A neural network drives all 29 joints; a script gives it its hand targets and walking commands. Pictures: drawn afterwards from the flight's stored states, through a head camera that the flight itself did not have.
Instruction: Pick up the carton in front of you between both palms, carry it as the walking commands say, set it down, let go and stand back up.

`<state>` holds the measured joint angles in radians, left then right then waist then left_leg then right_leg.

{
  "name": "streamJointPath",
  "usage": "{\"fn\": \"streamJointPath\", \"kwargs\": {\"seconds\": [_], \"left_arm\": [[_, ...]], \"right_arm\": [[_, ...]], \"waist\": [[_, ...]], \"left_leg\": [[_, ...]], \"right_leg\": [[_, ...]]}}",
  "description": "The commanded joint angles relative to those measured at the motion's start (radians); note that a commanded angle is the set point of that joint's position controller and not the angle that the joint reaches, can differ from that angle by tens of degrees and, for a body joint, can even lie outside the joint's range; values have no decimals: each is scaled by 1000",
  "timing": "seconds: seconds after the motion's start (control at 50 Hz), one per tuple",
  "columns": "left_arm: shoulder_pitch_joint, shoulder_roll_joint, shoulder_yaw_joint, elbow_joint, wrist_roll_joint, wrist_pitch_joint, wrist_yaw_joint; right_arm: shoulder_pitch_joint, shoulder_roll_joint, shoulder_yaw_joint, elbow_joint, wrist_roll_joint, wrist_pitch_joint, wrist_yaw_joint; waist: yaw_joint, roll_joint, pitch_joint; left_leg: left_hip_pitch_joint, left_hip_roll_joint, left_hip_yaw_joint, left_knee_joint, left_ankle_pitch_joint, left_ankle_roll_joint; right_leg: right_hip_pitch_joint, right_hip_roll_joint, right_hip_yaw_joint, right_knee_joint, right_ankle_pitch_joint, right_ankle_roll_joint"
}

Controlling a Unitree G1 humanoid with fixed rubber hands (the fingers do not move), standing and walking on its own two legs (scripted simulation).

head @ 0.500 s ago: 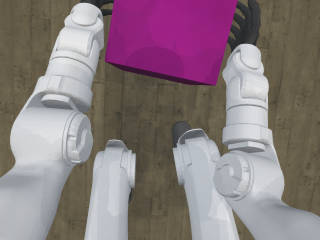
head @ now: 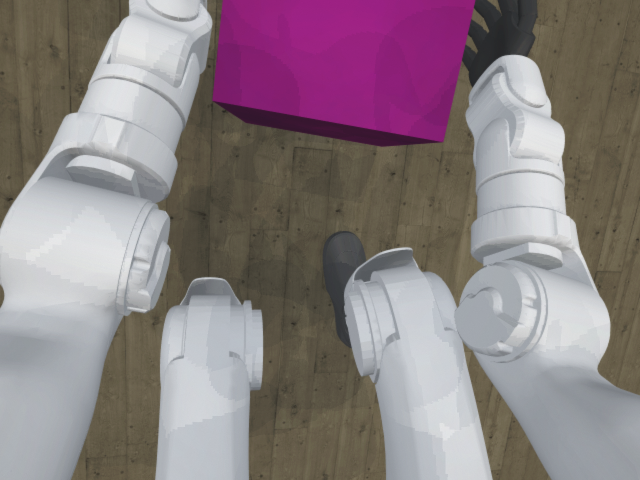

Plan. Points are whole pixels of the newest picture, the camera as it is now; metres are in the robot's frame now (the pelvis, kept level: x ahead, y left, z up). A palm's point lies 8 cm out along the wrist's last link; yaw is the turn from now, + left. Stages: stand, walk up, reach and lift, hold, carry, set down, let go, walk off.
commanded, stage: set down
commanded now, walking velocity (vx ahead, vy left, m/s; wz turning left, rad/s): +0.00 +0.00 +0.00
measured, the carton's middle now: (335, 41) +0.54 -0.10 -0.26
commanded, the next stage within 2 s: none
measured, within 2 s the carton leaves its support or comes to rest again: rests again in 0.34 s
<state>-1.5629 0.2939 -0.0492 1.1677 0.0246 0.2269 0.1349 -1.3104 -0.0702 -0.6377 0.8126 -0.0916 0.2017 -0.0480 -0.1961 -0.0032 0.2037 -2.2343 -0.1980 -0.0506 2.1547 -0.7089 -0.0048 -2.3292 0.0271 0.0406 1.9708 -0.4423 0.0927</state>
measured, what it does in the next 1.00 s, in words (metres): stands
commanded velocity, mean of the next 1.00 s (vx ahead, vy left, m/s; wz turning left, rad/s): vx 0.00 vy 0.00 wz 0.00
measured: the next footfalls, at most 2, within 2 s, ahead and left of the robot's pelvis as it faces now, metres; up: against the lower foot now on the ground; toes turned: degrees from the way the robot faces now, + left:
none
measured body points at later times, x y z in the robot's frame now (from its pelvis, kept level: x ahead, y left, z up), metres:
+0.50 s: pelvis -0.01 -0.01 +0.00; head +0.37 +0.01 +0.23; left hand +0.57 +0.05 -0.20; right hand +0.50 -0.25 -0.18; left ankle +0.06 +0.10 -0.37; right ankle +0.14 -0.14 -0.37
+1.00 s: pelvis -0.01 -0.01 -0.01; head +0.37 +0.01 +0.21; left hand +0.58 +0.08 -0.22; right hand +0.49 -0.26 -0.20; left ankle +0.06 +0.09 -0.37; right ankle +0.14 -0.14 -0.37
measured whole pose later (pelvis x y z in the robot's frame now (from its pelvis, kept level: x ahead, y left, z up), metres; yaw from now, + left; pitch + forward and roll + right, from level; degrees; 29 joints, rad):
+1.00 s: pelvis -0.01 -0.01 -0.01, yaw +1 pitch +41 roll -5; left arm -1.61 0.39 -0.08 1.19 0.00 0.13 0.04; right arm -1.39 -0.21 -0.57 1.13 -0.01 0.04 -0.07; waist -0.18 -0.02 0.36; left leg -2.22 -0.14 -0.06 2.21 -0.69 0.00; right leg -2.30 0.00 -0.01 2.02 -0.43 0.06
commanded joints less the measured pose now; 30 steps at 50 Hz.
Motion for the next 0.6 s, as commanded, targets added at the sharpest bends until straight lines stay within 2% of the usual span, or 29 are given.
{"fn": "streamJointPath", "kwargs": {"seconds": [0.0, 0.02, 0.04, 0.06, 0.08, 0.1, 0.12, 0.14, 0.16, 0.18, 0.2, 0.24, 0.26, 0.28, 0.3, 0.32, 0.34, 0.36, 0.38, 0.4, 0.42, 0.44, 0.46, 0.48, 0.5, 0.52, 0.54, 0.56, 0.58], "left_arm": [[-459, -859, -125, -233, -62, -86, -211], [-466, -841, -137, -231, -59, -84, -212], [-448, -822, -82, -157, -45, -76, -210], [-460, -835, -61, -186, -45, -93, -209], [-435, -741, -35, -173, -15, -89, -206], [-504, -771, -101, -205, -68, -97, -207], [-459, -744, -70, -154, -26, -91, -207], [-534, -765, -67, -136, -72, -92, -217], [-519, -751, -38, -94, -67, -88, -230], [-503, -730, -59, -132, -53, -97, -240], [-493, -724, -53, -76, -31, -91, -241], [-508, -656, -46, -120, -33, -105, -239], [-439, -663, -19, -65, -19, -102, -241], [-440, -669, -13, -28, -8, -96, -254], [-423, -628, 2, -79, 22, -99, -251], [-415, -637, -19, -86, 22, -108, -249], [-449, -640, -20, -50, 2, -99, -247], [-425, -602, -13, -107, 8, -109, -245], [-398, -645, 14, -46, 48, -95, -248], [-404, -642, -4, -78, 20, -101, -244], [-402, -611, 23, -54, 41, -97, -245], [-415, -623, 23, -61, 46, -94, -247], [-401, -587, 15, -58, 54, -92, -250], [-353, -597, 5, -62, 39, -92, -248], [-325, -537, 51, -26, 69, -85, -250], [-324, -550, 65, -36, 77, -85, -252], [-312, -517, 50, -20, 96, -73, -250], [-327, -547, 85, 3, 104, -71, -257], [-317, -550, 50, -41, 95, -86, -256]], "right_arm": [[-472, 656, 297, 47, 26, 11, 243], [-462, 626, 278, 42, 6, 5, 241], [-483, 644, 290, 18, 7, -2, 237], [-510, 633, 307, -8, 23, -2, 230], [-538, 608, 326, -36, 27, -4, 229], [-540, 586, 300, -29, 33, -17, 220], [-555, 559, 322, -21, 29, -16, 213], [-523, 540, 268, 34, 11, -14, 205], [-498, 537, 245, 43, -30, -22, 194], [-521, 538, 260, 43, 6, -27, 188], [-529, 563, 236, 73, -7, -28, 186], [-525, 548, 245, 47, -4, -38, 185], [-495, 515, 225, 70, -39, -36, 184], [-488, 539, 198, 134, -32, -31, 175], [-516, 545, 230, 74, -8, -37, 185], [-487, 559, 220, 121, -14, -39, 185], [-472, 516, 187, 129, -32, -47, 178], [-427, 498, 174, 130, -42, -44, 183], [-459, 502, 209, 132, -33, -40, 190], [-461, 503, 221, 107, -33, -45, 191], [-469, 495, 157, 141, -39, -41, 191], [-457, 480, 146, 145, -47, -47, 192], [-452, 477, 159, 144, -35, -48, 184], [-464, 462, 182, 168, -16, -48, 171], [-456, 438, 209, 140, -13, -52, 174], [-449, 432, 181, 155, -36, -47, 178], [-412, 432, 153, 154, -49, -44, 176], [-465, 427, 157, 149, -42, -42, 175], [-403, 435, 181, 165, -42, -50, 173]], "waist": [[-82, 292, -1037], [-90, 299, -1001], [-34, 292, -990], [-67, 254, -1000], [-5, 209, -962], [-61, 274, -979], [-36, 275, -924], [-97, 241, -893], [-107, 232, -857], [-83, 235, -843], [-75, 224, -829], [-37, 208, -822], [-51, 222, -830], [-45, 218, -785], [15, 202, -793], [-10, 185, -777], [-32, 205, -775], [-42, 184, -765], [-5, 197, -772], [4, 194, -779], [37, 186, -718], [-12, 188, -721], [-2, 163, -720], [34, 228, -705], [33, 166, -672], [37, 156, -697], [64, 186, -686], [51, 175, -641], [14, 176, -703]], "left_leg": [[507, 81, -65, -271, 651, -10], [433, 87, -66, -304, 607, -16], [422, 62, -29, -291, 534, -3], [342, 63, -30, -289, 510, 3], [325, 71, -24, -300, 491, 15], [330, 65, -20, -275, 477, 11], [302, 62, -4, -274, 458, 1], [306, 52, -18, -305, 349, 19], [245, 63, -24, -290, 347, 24], [234, 62, -6, -286, 297, 14], [213, 70, 1, -297, 300, 25], [165, 80, -4, -273, 321, 29], [208, 64, 9, -288, 316, 15], [205, 63, 7, -273, 325, 17], [204, 67, 3, -261, 379, 23], [200, 69, 7, -265, 353, 24], [176, 77, -9, -266, 343, 25], [172, 79, -21, -251, 384, 25], [231, 59, 14, -252, 356, 15], [149, 60, 19, -264, 325, 11], [144, 71, -12, -265, 330, 36], [141, 83, -47, -260, 375, 41], [164, 88, -31, -249, 336, 42], [190, 83, -16, -260, 342, 37], [168, 77, -21, -250, 315, 33], [138, 80, -18, -259, 327, 39], [196, 84, -20, -273, 326, 31], [116, 85, -26, -248, 298, 49], [176, 78, -20, -250, 306, 39]], "right_leg": [[465, 23, -143, 36, 387, -54], [508, 17, -133, 24, 411, -51], [512, 31, -124, 8, 364, -52], [568, 26, -115, 15, 401, -51], [558, 26, -105, 14, 390, -33], [569, 21, -117, 22, 394, -47], [559, 30, -95, 9, 392, -53], [609, 14, -110, -4, 345, -55], [609, 10, -106, 11, 335, -59], [613, 20, -99, -2, 320, -53], [592, 16, -109, 14, 325, -43], [598, 14, -79, 24, 333, -42], [633, 25, -87, -5, 326, -44], [603, 27, -100, 18, 336, -42], [584, 28, -80, 12, 357, -44], [597, 34, -89, 19, 365, -42], [629, 24, -74, 16, 371, -50], [581, 28, -89, 35, 385, -50], [594, 59, -81, 0, 335, -50], [644, 51, -74, 3, 366, -59], [581, 39, -65, 25, 331, -55], [589, 27, -61, 41, 353, -63], [559, 31, -77, 51, 345, -57], [559, 32, -70, 28, 317, -57], [539, 45, -84, 39, 294, -60], [572, 38, -66, 27, 310, -61], [553, 42, -68, 15, 296, -64], [521, 28, -72, 42, 267, -51], [582, 46, -55, 13, 293, -74]]}}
